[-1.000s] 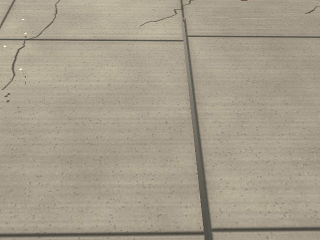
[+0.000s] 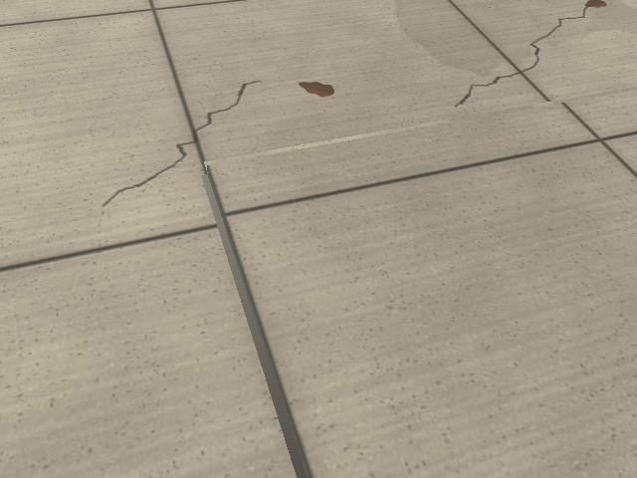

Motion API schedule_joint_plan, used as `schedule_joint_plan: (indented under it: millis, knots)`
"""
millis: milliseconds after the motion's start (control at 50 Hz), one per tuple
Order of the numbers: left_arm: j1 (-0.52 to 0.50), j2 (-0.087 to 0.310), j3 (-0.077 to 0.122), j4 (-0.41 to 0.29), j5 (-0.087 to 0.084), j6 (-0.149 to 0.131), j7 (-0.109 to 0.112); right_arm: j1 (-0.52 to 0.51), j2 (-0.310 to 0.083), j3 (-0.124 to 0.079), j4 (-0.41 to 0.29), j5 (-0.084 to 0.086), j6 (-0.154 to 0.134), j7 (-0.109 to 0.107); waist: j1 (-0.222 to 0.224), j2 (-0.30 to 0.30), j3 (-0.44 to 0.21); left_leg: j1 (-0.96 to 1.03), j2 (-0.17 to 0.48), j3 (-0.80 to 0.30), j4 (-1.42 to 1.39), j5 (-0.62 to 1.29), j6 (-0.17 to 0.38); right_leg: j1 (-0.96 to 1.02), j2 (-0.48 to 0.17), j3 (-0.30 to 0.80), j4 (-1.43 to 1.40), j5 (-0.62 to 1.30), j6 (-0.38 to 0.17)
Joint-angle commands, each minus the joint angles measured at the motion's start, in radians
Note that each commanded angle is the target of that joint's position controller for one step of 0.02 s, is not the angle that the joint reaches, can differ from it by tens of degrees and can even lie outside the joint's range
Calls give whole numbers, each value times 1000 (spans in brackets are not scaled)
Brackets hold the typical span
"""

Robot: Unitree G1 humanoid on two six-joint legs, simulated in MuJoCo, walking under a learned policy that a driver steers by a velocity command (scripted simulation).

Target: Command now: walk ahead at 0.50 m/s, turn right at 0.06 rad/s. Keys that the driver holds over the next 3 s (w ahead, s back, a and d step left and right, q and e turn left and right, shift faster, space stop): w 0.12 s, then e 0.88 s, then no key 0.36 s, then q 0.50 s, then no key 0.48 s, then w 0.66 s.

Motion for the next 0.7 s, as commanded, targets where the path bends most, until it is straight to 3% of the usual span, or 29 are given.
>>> schedule_joint_plan:
  millis: [20,80,120,140,160,180,200,220,240,260,280,300,320,380,440,500,580,620,640,660,680,700]
  knots:
    - [-210,-13,-21,-127,-2,-27,-13,-3,-170,-30,-57,12,-8,-17,-28,123,60,77,228,-180,-208,347,129,-56,1,-36,-267,60,12]
    - [-259,-8,-24,-141,-16,-36,-34,53,-192,-31,-39,16,0,-12,-42,157,80,99,245,-141,-223,411,140,46,46,-93,-380,40,-3]
    - [-267,5,-22,-150,-21,-46,-46,61,-195,-30,-34,20,11,-11,-25,175,85,128,259,-124,-193,502,136,118,74,-112,-458,-5,-29]
    - [-230,24,-14,-144,-18,-50,-49,41,-207,-32,-37,16,16,-13,11,203,60,144,257,-96,-133,719,121,200,105,-132,-487,-21,-50]
    - [-148,51,0,-122,-10,-50,-49,23,-210,-33,-40,17,20,-18,68,216,-1,152,237,-52,-26,972,92,340,141,-152,-537,13,-76]
    - [-9,101,21,-79,-1,-47,-45,8,-208,-33,-49,17,17,-24,134,208,-91,111,201,-12,121,1094,54,552,155,-135,-587,107,-113]
    - [144,175,41,-42,11,-42,-34,-20,-201,-33,-84,6,4,-29,186,138,-210,-113,147,25,347,896,-4,879,16,53,-570,334,-180]
    - [241,261,60,-13,17,-31,-27,45,-127,-6,-105,-12,-20,-21,186,-185,-400,-404,-16,21,755,144,-75,1159,-274,505,-690,451,-380]
    - [208,197,39,-22,19,-21,-21,22,-198,-34,-90,-26,-37,-6,170,-182,-427,-452,-19,-105,891,-252,-77,1111,-274,646,-768,553,-382]
    - [100,173,27,-28,10,-17,-16,-47,-217,-45,-122,3,-40,1,127,-130,-252,-517,33,-91,932,-232,-75,949,-242,464,-773,543,-338]
    - [37,146,23,-38,3,-15,-13,-112,-193,-40,-137,14,-32,-5,108,-36,-151,-532,67,-62,891,-180,-70,821,-178,351,-784,514,-300]
    - [-9,139,24,-45,-3,-17,-14,-134,-185,-47,-149,10,-19,-16,78,20,-80,-511,84,-53,830,-142,-72,700,-140,286,-821,492,-276]
    - [-40,134,24,-51,0,-18,-14,-132,-183,-54,-156,8,-4,-26,43,17,-57,-435,101,-57,774,-116,-68,590,-108,238,-854,454,-258]
    - [-60,150,35,-59,10,-14,-8,-126,-146,-54,-175,-4,28,-38,2,-26,-61,-324,65,-33,621,-44,-88,446,-67,174,-887,438,-272]
    - [-42,183,50,-60,0,7,13,-210,-149,-52,-207,-11,42,-40,19,-36,-79,-296,42,-47,466,76,-112,412,-51,189,-883,235,-264]
    - [-26,192,56,-62,-5,33,35,-307,-161,-49,-248,-2,50,-30,43,-51,-69,-269,26,-79,347,160,-125,372,-39,251,-864,-9,-241]
    - [-18,176,57,-78,-3,58,59,-314,-194,-60,-268,10,54,-19,41,-62,-73,-206,30,-131,211,110,-128,364,-28,376,-744,-146,-208]
    - [-29,146,48,-87,-7,68,63,-241,-183,-67,-245,13,47,-14,7,-56,-70,-88,38,-96,-12,212,-102,350,35,378,-610,-104,-158]
    - [30,103,37,-72,-6,71,59,-220,-202,-75,-236,3,45,-13,22,13,-79,6,91,-89,-51,261,-85,287,108,307,-457,-235,-105]
    - [111,31,20,-56,3,74,55,-219,-255,-83,-254,-18,52,-21,61,229,-89,122,320,-273,9,476,-12,109,228,147,-113,-478,-39]
    - [202,73,30,-84,6,62,48,-264,-288,-80,-294,-41,53,-18,133,308,-95,88,463,-438,25,749,115,16,267,138,85,-573,-5]
    - [177,157,47,-97,-13,57,49,-317,-290,-89,-303,-50,50,-16,139,346,-113,41,508,-508,-27,602,212,-25,189,113,240,-493,21]
Next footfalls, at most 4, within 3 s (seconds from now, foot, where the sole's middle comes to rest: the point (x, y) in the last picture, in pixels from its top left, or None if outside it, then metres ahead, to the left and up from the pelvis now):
0.18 right None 0.29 -0.15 -0.74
0.66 left None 0.34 0.08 -0.78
1.10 right None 0.21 -0.17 -0.74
1.52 left None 0.29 0.04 -0.78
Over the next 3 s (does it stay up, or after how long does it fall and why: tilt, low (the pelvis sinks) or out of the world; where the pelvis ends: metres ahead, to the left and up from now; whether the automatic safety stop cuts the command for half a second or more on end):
stays up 0.39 -0.08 0.01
